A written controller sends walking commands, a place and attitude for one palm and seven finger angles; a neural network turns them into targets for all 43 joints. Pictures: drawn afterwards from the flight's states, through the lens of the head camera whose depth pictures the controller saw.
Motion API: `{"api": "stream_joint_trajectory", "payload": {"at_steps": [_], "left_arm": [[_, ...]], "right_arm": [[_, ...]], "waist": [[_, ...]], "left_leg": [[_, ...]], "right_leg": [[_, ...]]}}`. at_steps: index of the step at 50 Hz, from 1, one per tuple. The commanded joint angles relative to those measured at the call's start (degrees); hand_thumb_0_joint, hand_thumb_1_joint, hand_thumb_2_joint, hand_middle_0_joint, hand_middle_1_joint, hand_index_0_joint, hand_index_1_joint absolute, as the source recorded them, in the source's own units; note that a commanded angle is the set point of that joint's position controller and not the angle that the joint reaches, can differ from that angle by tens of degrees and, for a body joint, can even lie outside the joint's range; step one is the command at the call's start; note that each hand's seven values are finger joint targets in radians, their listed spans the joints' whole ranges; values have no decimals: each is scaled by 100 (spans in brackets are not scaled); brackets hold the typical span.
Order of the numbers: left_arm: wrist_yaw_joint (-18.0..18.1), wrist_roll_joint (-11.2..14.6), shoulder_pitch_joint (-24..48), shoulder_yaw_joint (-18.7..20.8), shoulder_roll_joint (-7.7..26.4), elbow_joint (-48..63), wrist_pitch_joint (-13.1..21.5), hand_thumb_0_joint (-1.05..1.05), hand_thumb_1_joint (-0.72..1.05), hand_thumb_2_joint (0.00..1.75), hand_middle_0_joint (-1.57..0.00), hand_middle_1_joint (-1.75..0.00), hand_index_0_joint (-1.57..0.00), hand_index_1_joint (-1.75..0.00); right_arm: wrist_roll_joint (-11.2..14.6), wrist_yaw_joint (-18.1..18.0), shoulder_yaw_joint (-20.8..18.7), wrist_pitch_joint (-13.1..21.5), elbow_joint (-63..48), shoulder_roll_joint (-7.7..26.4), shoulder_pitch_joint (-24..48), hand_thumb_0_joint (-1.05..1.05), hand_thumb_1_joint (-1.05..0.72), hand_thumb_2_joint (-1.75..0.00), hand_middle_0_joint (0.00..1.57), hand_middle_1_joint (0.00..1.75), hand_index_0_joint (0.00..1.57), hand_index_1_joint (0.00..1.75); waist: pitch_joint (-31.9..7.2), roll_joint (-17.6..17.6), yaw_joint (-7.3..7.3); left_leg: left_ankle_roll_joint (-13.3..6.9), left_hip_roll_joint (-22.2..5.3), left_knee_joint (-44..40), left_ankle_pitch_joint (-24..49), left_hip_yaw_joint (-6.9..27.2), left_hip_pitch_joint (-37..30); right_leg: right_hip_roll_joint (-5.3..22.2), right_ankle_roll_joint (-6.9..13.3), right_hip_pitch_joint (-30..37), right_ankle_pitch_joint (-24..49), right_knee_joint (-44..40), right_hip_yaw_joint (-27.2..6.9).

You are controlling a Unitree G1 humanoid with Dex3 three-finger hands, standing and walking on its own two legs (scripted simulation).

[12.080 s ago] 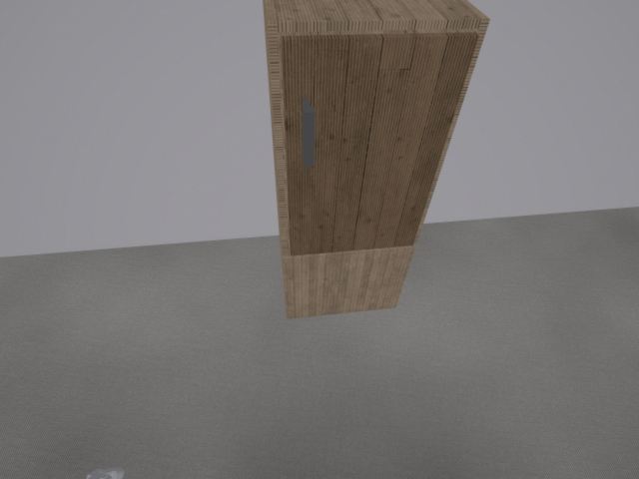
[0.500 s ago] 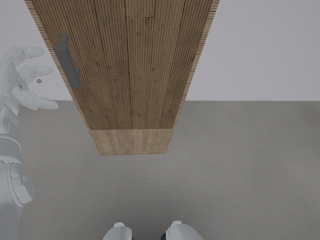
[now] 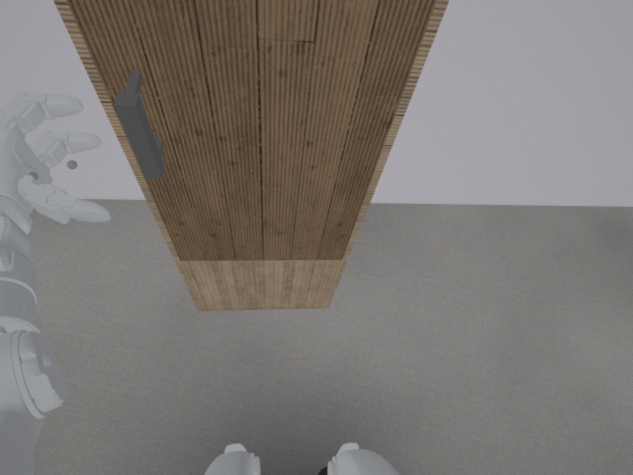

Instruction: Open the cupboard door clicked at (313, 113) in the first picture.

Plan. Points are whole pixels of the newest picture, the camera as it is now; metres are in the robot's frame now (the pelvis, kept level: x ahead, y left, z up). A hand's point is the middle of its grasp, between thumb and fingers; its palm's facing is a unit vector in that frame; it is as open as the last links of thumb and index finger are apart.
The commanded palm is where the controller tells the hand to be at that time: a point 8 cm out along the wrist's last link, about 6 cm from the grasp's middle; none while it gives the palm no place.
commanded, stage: move the hooked fingers beside the handle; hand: left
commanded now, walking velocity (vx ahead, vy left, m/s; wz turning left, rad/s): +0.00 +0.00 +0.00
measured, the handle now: (145, 127) +0.53 +0.20 +0.09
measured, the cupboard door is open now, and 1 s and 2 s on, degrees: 0 0 1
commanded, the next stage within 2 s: slide the fingers in behind the handle in 0.36 s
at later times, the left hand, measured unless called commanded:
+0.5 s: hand (80, 163) +0.47 +0.26 +0.09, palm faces +0.00 -1.00 +0.01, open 14.0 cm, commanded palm +0.45 +0.30 +0.09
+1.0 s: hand (113, 164) +0.47 +0.23 +0.08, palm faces +0.00 -1.00 +0.01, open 14.0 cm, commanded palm +0.45 +0.27 +0.09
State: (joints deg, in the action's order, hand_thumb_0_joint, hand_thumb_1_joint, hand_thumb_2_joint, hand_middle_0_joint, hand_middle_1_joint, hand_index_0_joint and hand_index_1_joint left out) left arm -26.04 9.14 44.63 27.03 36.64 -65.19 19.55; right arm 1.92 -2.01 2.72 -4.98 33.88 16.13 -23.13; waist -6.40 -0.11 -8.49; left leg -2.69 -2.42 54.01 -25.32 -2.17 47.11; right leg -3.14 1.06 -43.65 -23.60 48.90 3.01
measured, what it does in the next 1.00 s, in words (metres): stands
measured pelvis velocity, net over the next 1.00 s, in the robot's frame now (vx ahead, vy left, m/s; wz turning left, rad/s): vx -0.01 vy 0.00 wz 0.01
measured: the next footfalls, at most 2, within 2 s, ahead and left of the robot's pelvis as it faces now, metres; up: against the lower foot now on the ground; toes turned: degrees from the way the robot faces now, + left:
none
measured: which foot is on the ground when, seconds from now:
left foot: down 0.00-1.00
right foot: down 0.00-1.00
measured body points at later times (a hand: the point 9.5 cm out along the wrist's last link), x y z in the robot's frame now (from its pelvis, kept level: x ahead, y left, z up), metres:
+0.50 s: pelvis +0.00 +0.01 +0.00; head +0.10 +0.04 +0.43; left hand +0.46 +0.31 +0.09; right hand +0.01 -0.27 -0.10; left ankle +0.00 +0.08 -0.69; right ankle -0.01 -0.11 -0.69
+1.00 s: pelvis -0.01 +0.00 +0.00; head +0.10 +0.03 +0.43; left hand +0.47 +0.28 +0.08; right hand +0.02 -0.27 -0.11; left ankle +0.00 +0.08 -0.69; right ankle -0.01 -0.11 -0.69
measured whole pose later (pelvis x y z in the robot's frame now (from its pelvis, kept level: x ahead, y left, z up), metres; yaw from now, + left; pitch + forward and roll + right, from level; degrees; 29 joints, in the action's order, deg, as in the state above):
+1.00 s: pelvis -0.01 +0.00 +0.00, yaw +0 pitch +18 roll -3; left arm -19.7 7.8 48.0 22.3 31.5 -65.8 19.7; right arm 1.4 -1.5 2.9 -4.1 34.2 15.8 -22.0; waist -6.0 -0.3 -8.8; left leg -2.9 -1.8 55.3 -25.2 -1.9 48.5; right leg -2.6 0.9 -45.1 -23.9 50.6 3.2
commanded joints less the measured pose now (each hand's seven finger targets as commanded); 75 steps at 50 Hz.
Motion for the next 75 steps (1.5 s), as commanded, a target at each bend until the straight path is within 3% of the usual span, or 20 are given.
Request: {"api": "stream_joint_trajectory", "payload": {"at_steps": [1, 4, 7, 11, 17, 19, 21, 23, 28, 33, 40, 42, 44, 46, 52, 58, 63, 66, 73, 75], "left_arm": [[-46, 147, 2443, -124, 1414, 1066, 250, 0, -50, 30, -30, -120, -30, -120], [57, 129, 2746, -171, 1393, 1094, 319, 0, -50, 30, -30, -120, -30, -120], [107, 127, 2820, -31, 1541, 1132, 434, 0, -50, 30, -30, -120, -30, -120], [141, 48, 2867, 36, 1713, 838, 372, 0, -50, 30, -30, -120, -30, -120], [121, 57, 2779, 119, 1774, 1209, 450, 0, -50, 30, -30, -120, -30, -120], [97, 101, 2535, 89, 1646, 1237, 414, 0, -50, 30, -30, -120, -30, -120], [87, 131, 2504, -138, 1319, 1022, 319, 0, -50, 30, -30, -120, -30, -120], [129, 90, 2533, 74, 1658, 861, 229, 0, -50, 30, -30, -120, -30, -120], [188, 98, 2729, -58, 1476, 1405, 434, 0, -50, 30, -30, -120, -30, -120], [214, 142, 2381, -124, 1253, 1196, 396, 0, -50, 30, -30, -120, -30, -120], [453, 67, 2803, -245, 1122, 1212, 398, 0, -50, 30, -30, -120, -30, -120], [513, 45, 2873, -262, 1086, 1333, 465, 0, -50, 30, -30, -120, -30, -120], [554, 18, 2806, -350, 941, 1186, 455, 0, -50, 30, -30, -120, -30, -120], [613, 16, 2819, -286, 992, 1121, 439, 0, -50, 30, -30, -120, -30, -120], [701, 0, 2691, -280, 911, 1363, 460, 0, -50, 30, -30, -120, -30, -120], [814, -11, 2702, -439, 674, 1266, 391, 0, -50, 30, -30, -120, -30, -120], [953, -29, 2887, -489, 541, 1518, 531, 0, -50, 30, -30, -120, -30, -120], [998, -36, 2703, -581, 355, 1261, 518, 0, -50, 30, -30, -120, -30, -120], [1097, -71, 2526, -597, 270, 1511, 522, 0, -50, 30, -30, -120, -30, -120], [1122, -19, 2499, -741, 19, 1590, 531, 0, -50, 30, -30, -120, -30, -120]], "right_arm": [[-23, -108, -409, 117, -327, 1101, -702, 0, -90, -90, 20, 30, 20, 30], [-49, -118, -407, 144, -267, 1118, -703, 0, -90, -90, 20, 30, 20, 30], [-63, -117, -400, 170, -253, 1139, -719, 0, -90, -90, 20, 30, 20, 30], [-62, -131, -364, 176, -254, 1150, -710, 0, -90, -90, 20, 30, 20, 30], [-82, -102, -389, 167, -286, 1141, -755, 0, -90, -90, 20, 30, 20, 30], [-79, -80, -402, 147, -300, 1123, -759, 0, -90, -90, 20, 30, 20, 30], [-69, -67, -393, 119, -286, 1098, -769, 0, -90, -90, 20, 30, 20, 30], [-69, -89, -399, 95, -271, 1165, -798, 0, -90, -90, 20, 30, 20, 30], [-79, -64, -413, 118, -279, 1099, -786, 0, -90, -90, 20, 30, 20, 30], [-65, -38, -417, 110, -281, 1086, -764, 0, -90, -90, 20, 30, 20, 30], [-67, -47, -413, 167, -245, 1077, -722, 0, -90, -90, 20, 30, 20, 30], [-83, -37, -402, 186, -263, 1065, -720, 0, -90, -90, 20, 30, 20, 30], [-80, -30, -409, 198, -232, 1049, -708, 0, -90, -90, 20, 30, 20, 30], [-88, -29, -401, 201, -235, 1058, -740, 0, -90, -90, 20, 30, 20, 30], [-91, 22, -417, 207, -287, 1021, -719, 0, -90, -90, 20, 30, 20, 30], [-76, 39, -420, 173, -286, 985, -692, 0, -90, -90, 20, 30, 20, 30], [-92, 65, -445, 221, -249, 947, -703, 0, -90, -90, 20, 30, 20, 30], [-99, 82, -437, 223, -216, 941, -729, 0, -90, -90, 20, 30, 20, 30], [-93, 124, -463, 216, -278, 902, -696, 0, -90, -90, 20, 30, 20, 30], [-89, 148, -471, 218, -283, 866, -655, 0, -90, -90, 20, 30, 20, 30]], "waist": [[-1992, -1075, -17], [-2011, -918, -100], [-2354, -958, -39], [-2181, -817, -45], [-2741, -1211, 70], [-2724, -1137, 103], [-2352, -950, 11], [-2135, -713, -2], [-2458, -1110, -2], [-2284, -933, 49], [-2106, -815, -69], [-2353, -936, -32], [-2232, -990, -46], [-2224, -785, -54], [-2571, -867, 51], [-2174, -672, -20], [-2507, -889, -25], [-2290, -665, -48], [-2560, -727, 90], [-2451, -666, 52]], "left_leg": [[72, 42, -547, 2568, 517, -2269], [95, 11, -533, 2431, 608, -2324], [137, 7, -488, 2671, 667, -2508], [97, 42, -462, 2349, 632, -2111], [186, -18, -422, 2952, 688, -2662], [186, -27, -432, 3124, 680, -2703], [152, -21, -462, 2942, 683, -2518], [106, -1, -522, 2473, 636, -2142], [141, 3, -496, 2681, 626, -2498], [125, 18, -537, 2567, 608, -2348], [115, 21, -560, 2171, 640, -2234], [120, 33, -526, 2331, 636, -2358], [147, 20, -512, 2341, 652, -2396], [116, 31, -505, 2314, 644, -2272], [138, 36, -448, 2665, 595, -2405], [97, 61, -501, 2325, 538, -2098], [110, 71, -453, 2482, 537, -2356], [92, 78, -450, 2407, 541, -2198], [93, 117, -474, 2581, 467, -2220], [91, 117, -481, 2512, 438, -2234]], "right_leg": [[-64, 55, 250, 1787, -455, -135], [-55, 38, 69, 1582, -455, -119], [-59, 56, 115, 1657, -358, -109], [-52, 57, 224, 1569, -348, -132], [-76, 64, 184, 1755, -278, -95], [-82, 55, 228, 1845, -307, -75], [-96, 57, 109, 1719, -346, -43], [-80, 32, 209, 1602, -394, -73], [-86, 54, 218, 1706, -370, -93], [-89, 53, 262, 1654, -391, -79], [-67, 46, 132, 1413, -408, -92], [-68, 51, 190, 1518, -355, -108], [-60, 56, 43, 1466, -364, -92], [-67, 56, 156, 1510, -343, -92], [-72, 43, 356, 1838, -286, -114], [-67, 23, 390, 1759, -355, -129], [-68, 33, 425, 1868, -329, -166], [-72, 37, 402, 1839, -330, -142], [-53, 33, 726, 2147, -311, -178], [-60, 19, 694, 2138, -355, -169]]}}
